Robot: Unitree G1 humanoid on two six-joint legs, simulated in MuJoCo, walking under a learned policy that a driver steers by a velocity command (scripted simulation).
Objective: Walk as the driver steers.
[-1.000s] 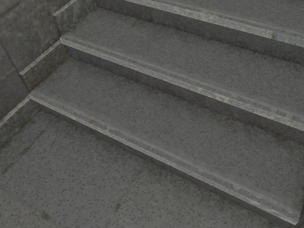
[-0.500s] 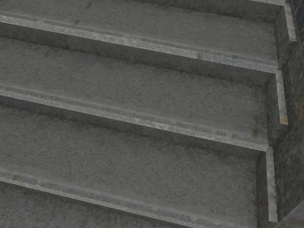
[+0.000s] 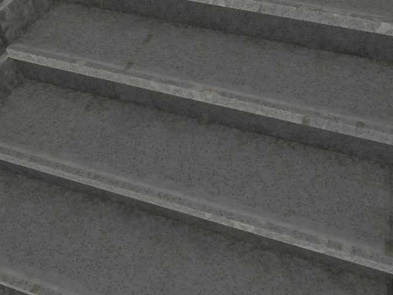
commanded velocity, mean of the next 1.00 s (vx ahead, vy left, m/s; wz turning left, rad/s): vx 0.17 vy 0.00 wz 0.48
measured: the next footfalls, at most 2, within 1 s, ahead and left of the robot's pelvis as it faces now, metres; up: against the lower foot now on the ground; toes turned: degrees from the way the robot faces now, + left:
left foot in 0.08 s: +0.12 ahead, +0.09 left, +0.00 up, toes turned +3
right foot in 0.62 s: +0.10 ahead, -0.10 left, +0.00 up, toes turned +26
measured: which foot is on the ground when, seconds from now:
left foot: up 0.00-0.06, down 0.08-0.60, up 0.62-1.00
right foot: down 0.00-0.08, up 0.10-0.60, down 0.62-1.00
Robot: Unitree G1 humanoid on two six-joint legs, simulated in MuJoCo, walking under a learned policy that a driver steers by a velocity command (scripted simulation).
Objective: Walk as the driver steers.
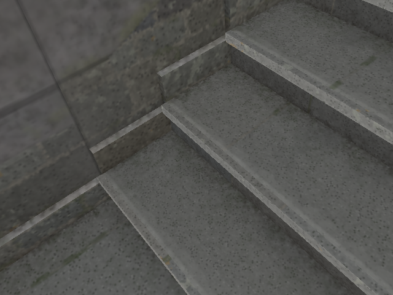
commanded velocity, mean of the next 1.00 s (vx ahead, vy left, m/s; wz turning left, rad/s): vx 0.48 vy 0.00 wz -0.40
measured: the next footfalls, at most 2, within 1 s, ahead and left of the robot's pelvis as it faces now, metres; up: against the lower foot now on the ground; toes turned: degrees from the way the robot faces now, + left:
left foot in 0.14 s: +0.21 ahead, +0.16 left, +0.00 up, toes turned +1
right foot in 0.72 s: +0.43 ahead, -0.01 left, +0.15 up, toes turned -22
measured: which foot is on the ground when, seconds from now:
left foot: up 0.00-0.12, down 0.14-0.72, up 0.74-1.00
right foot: down 0.00-0.14, up 0.16-0.70, down 0.72-1.00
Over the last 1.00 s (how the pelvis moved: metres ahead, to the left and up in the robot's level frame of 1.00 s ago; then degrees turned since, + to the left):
0.09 0.05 0.00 32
